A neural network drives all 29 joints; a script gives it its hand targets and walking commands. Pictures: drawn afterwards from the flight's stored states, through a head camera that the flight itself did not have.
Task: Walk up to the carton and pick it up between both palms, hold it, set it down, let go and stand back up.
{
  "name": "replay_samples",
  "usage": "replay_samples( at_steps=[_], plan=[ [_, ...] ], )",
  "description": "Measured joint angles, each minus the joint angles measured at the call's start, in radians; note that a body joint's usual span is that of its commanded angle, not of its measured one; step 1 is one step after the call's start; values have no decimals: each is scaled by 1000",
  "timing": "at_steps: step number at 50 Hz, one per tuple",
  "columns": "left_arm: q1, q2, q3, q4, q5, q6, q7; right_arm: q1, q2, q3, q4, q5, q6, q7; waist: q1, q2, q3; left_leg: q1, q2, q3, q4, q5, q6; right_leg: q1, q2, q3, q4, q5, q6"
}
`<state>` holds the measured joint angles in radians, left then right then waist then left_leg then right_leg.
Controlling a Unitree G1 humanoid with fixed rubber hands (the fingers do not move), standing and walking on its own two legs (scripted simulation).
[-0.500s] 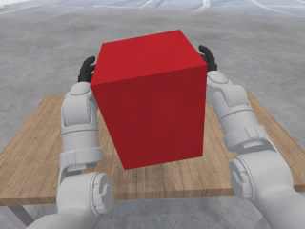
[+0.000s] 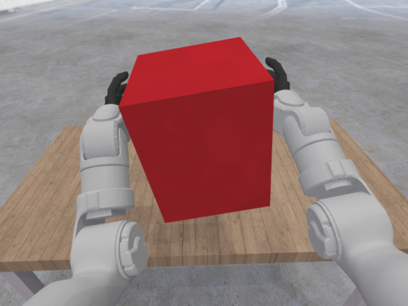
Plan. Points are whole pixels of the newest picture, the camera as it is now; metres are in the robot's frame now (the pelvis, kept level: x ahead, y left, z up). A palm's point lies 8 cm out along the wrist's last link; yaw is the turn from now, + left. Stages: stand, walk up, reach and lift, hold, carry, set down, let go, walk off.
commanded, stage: hold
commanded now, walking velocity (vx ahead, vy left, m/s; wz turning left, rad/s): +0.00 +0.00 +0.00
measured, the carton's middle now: (202, 129) +0.36 +0.00 +0.22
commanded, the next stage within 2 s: set down in 1.22 s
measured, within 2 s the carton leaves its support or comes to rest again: neither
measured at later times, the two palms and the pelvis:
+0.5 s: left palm (117, 116) +0.38 +0.15 +0.25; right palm (275, 101) +0.38 -0.14 +0.27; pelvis +0.01 +0.00 +0.00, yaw +0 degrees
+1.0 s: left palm (116, 115) +0.37 +0.15 +0.26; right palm (276, 100) +0.37 -0.14 +0.27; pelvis +0.01 +0.01 +0.00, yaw +0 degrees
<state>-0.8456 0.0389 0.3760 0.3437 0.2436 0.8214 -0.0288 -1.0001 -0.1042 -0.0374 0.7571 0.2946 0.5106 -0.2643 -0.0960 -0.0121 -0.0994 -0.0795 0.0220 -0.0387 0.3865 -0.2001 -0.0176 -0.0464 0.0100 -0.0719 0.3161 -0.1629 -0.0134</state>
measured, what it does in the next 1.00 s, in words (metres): stands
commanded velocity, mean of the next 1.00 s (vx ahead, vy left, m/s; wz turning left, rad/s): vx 0.00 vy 0.00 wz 0.00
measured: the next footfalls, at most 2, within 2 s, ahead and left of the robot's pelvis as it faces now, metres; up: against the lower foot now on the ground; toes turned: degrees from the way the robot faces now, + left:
none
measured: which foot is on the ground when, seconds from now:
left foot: down 0.00-1.00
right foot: down 0.00-1.00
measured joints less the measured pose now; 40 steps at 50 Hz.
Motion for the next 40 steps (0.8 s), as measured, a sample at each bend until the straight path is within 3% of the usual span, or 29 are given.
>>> replay_samples(
  at_steps=[40],
  plan=[
    [79, -23, -19, -141, 8, 48, -8, 70, 2, 24, -133, 37, 58, -25, -24, 3, 12, 33, -6, -10, 15, -32, 7, 46, 2, 11, -8, -22, 9]
  ],
)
